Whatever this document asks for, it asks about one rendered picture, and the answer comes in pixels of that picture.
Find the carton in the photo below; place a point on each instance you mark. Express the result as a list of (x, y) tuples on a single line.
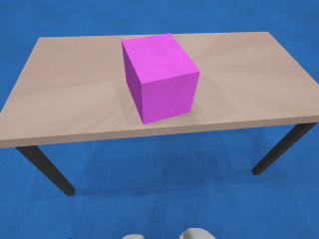
[(160, 75)]

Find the table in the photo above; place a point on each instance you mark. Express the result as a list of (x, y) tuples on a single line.
[(75, 89)]

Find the right robot thigh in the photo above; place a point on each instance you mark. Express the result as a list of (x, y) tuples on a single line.
[(195, 233)]

